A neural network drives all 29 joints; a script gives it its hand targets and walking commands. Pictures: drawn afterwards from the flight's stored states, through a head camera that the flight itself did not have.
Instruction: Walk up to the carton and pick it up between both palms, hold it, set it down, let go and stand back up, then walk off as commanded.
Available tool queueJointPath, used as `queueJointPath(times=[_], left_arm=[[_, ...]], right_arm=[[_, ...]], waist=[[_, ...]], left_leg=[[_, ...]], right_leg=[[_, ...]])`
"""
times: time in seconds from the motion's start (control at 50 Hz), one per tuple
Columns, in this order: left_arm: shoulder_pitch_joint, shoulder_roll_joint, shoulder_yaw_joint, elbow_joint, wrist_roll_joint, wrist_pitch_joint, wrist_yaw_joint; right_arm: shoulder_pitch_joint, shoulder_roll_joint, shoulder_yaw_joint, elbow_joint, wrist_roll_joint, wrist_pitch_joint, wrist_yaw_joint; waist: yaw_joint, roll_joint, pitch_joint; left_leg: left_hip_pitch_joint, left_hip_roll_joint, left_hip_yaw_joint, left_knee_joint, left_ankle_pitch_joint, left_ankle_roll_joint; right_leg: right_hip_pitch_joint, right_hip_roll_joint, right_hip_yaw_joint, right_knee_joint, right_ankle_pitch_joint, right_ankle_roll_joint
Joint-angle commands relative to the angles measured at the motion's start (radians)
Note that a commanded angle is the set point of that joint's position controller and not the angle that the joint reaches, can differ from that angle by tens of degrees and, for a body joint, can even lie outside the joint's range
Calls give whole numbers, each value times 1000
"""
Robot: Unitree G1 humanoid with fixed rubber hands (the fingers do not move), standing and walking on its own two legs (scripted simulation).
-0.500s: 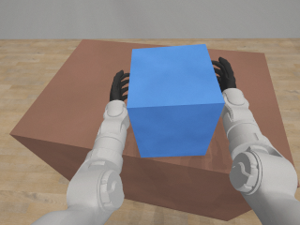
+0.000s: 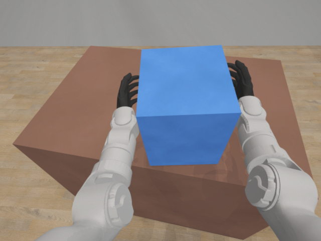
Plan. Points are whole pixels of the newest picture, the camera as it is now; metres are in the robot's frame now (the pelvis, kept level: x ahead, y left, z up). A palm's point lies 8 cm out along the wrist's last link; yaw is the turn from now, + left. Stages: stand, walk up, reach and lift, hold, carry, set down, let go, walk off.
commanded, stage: reach and lift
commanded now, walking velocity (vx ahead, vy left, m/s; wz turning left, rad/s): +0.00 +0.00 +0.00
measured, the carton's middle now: (182, 110) +0.45 +0.02 +0.07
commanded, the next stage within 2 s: none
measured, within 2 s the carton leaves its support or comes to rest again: neither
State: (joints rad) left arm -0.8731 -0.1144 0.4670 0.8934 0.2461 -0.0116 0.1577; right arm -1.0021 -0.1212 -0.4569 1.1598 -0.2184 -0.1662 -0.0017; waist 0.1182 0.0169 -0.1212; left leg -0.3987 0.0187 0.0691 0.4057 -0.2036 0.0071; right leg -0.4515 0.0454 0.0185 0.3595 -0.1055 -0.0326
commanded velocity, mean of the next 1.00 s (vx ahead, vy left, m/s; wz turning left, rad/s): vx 0.00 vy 0.00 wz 0.00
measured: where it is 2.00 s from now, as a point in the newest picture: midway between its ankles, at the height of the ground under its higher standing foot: outside the picture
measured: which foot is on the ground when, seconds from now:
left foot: down 0.00-1.00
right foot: down 0.00-1.00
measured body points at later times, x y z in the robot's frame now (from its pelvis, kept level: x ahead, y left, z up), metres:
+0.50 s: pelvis -0.02 +0.00 +0.00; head -0.01 -0.01 +0.45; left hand +0.40 +0.17 +0.14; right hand +0.45 -0.12 +0.15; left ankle -0.01 +0.11 -0.74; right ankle +0.03 -0.10 -0.74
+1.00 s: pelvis -0.02 +0.00 +0.00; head -0.07 +0.00 +0.45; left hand +0.37 +0.17 +0.18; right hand +0.42 -0.12 +0.19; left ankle -0.01 +0.11 -0.74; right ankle +0.03 -0.10 -0.74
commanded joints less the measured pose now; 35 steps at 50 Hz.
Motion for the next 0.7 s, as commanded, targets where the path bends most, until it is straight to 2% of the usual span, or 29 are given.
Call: queueJointPath(times=[0.0, 0.02, 0.04, 0.08, 0.12, 0.14, 0.2, 0.22, 0.24, 0.26, 0.28, 0.3, 0.34, 0.38, 0.4, 0.42, 0.44, 0.46, 0.48, 0.5, 0.52, 0.54, 0.56, 0.58, 0.6, 0.62, 0.64, 0.66, 0.68], left_arm=[[-668, -454, -264, -152, 19, -3, -77], [-735, -467, -283, -189, 10, -7, -73], [-696, -458, -276, -145, 9, 18, -73], [-665, -450, -272, -145, 8, 36, -75], [-762, -451, -298, -197, -15, 32, -77], [-766, -444, -277, -172, -4, 49, -76], [-804, -444, -303, -173, -30, 63, -73], [-843, -440, -305, -218, -34, 63, -73], [-798, -455, -327, -205, -29, 79, -68], [-766, -430, -315, -168, -37, 88, -69], [-822, -453, -348, -218, -50, 80, -64], [-839, -433, -333, -221, -54, 82, -70], [-806, -432, -333, -200, -49, 107, -72], [-815, -424, -341, -208, -68, 116, -82], [-804, -417, -348, -204, -59, 132, -77], [-830, -404, -340, -209, -61, 139, -80], [-803, -420, -359, -210, -69, 148, -82], [-866, -421, -370, -241, -70, 151, -78], [-868, -408, -357, -244, -72, 159, -81], [-865, -432, -389, -253, -88, 166, -78], [-858, -410, -368, -229, -86, 174, -84], [-857, -432, -393, -245, -84, 186, -81], [-914, -429, -391, -277, -86, 189, -80], [-869, -453, -421, -260, -92, 212, -76], [-854, -425, -386, -227, -73, 225, -81], [-807, -423, -377, -200, -67, 249, -83], [-842, -411, -371, -238, -70, 252, -87], [-863, -429, -378, -235, -67, 257, -86], [-870, -405, -372, -254, -74, 259, -96]], right_arm=[[-490, 572, 182, 32, -72, -35, 142], [-544, 567, 181, 16, -70, -48, 144], [-515, 565, 179, 39, -66, -24, 138], [-502, 576, 204, 12, -49, -3, 138], [-570, 599, 203, -50, -43, -15, 138], [-560, 598, 190, -2, -52, 8, 143], [-577, 613, 196, -11, -49, 26, 136], [-597, 622, 198, -36, -43, 26, 141], [-551, 615, 194, -5, -41, 38, 141], [-561, 610, 217, -27, -26, 45, 134], [-601, 617, 231, -47, -16, 35, 140], [-600, 637, 230, -61, -17, 43, 133], [-560, 629, 242, 7, -7, 70, 130], [-555, 656, 271, -32, 11, 87, 121], [-547, 640, 260, -3, 18, 101, 119], [-584, 642, 272, -21, 33, 106, 118], [-575, 655, 287, -46, 42, 109, 114], [-592, 652, 279, -17, 49, 119, 117], [-581, 659, 277, -16, 50, 128, 112], [-605, 656, 304, -42, 74, 127, 113], [-621, 664, 302, -68, 76, 131, 104], [-596, 658, 301, -23, 83, 145, 105], [-648, 657, 283, -50, 88, 141, 101], [-625, 634, 299, -32, 102, 149, 103], [-651, 634, 295, -53, 95, 157, 101], [-598, 631, 293, -15, 108, 182, 95], [-618, 637, 286, -56, 104, 176, 95], [-672, 623, 275, -43, 100, 178, 100], [-640, 662, 285, -73, 106, 190, 92]], waist=[[-3, -114, -717], [-15, -98, -744], [-18, -105, -703], [-4, -114, -682], [-19, -104, -746], [-5, -106, -728], [-36, -113, -733], [-23, -99, -763], [-42, -80, -742], [-24, -107, -727], [-28, -87, -784], [-27, -110, -773], [-40, -109, -707], [-35, -119, -714], [-53, -89, -658], [-46, -101, -642], [-51, -99, -651], [-67, -76, -646], [-60, -88, -627], [-59, -71, -657], [-67, -111, -630], [-78, -77, -627], [-90, -62, -616], [-100, -51, -601], [-85, -83, -558], [-89, -66, -476], [-88, -87, -491], [-89, -75, -466], [-95, -108, -436]], left_leg=[[250, 23, 50, -39, 481, -65], [248, 22, 47, -40, 473, -70], [260, 23, 44, -45, 452, -68], [249, 22, 44, -54, 426, -58], [232, 15, 45, -49, 405, -62], [232, 16, 50, -60, 381, -58], [224, 15, 38, -64, 347, -61], [221, 13, 44, -57, 347, -61], [251, 17, 30, -62, 350, -68], [251, 13, 35, -56, 353, -61], [260, 15, 31, -53, 375, -70], [245, 7, 37, -49, 367, -64], [261, 13, 28, -61, 369, -66], [245, 5, 29, -63, 335, -57], [256, 8, 21, -81, 303, -63], [247, 4, 25, -85, 295, -58], [236, 2, 21, -81, 295, -54], [248, 3, 10, -83, 292, -62], [245, -3, 11, -86, 281, -58], [278, 4, 2, -76, 325, -66], [258, -3, 6, -80, 285, -52], [271, -4, 2, -84, 304, -61], [278, -2, -5, -82, 302, -64], [331, 10, -25, -81, 327, -69], [296, 4, -11, -91, 265, -54], [289, 2, -21, -106, 242, -49], [268, -4, -10, -112, 205, -40], [263, 0, -20, -124, 183, -41], [233, -10, -13, -124, 145, -27]], right_leg=[[504, 12, -128, -7, 379, 23], [490, 14, -133, -3, 349, 23], [505, 16, -130, -12, 338, 22], [510, 14, -117, -24, 326, 26], [528, 7, -115, -11, 341, 30], [520, 11, -114, -16, 297, 27], [521, 9, -112, -16, 287, 30], [515, 8, -107, -15, 275, 29], [500, 11, -119, -18, 259, 25], [509, 13, -109, -25, 278, 29], [504, 16, -113, -16, 286, 28], [530, 9, -105, -18, 303, 37], [535, 15, -114, -21, 291, 33], [554, 6, -99, -28, 282, 38], [548, 9, -107, -29, 248, 37], [558, 8, -103, -29, 249, 41], [562, 5, -97, -30, 266, 38], [555, 5, -104, -27, 249, 34], [562, 2, -94, -36, 250, 34], [553, 12, -104, -31, 257, 31], [568, 7, -98, -39, 259, 42], [568, 9, -100, -40, 251, 33], [549, 10, -104, -41, 240, 33], [498, 16, -115, -53, 210, 26], [515, 11, -105, -66, 180, 25], [526, 6, -100, -75, 151, 25], [543, 5, -93, -72, 152, 30], [520, 8, -101, -74, 113, 25], [565, -3, -83, -77, 133, 35]])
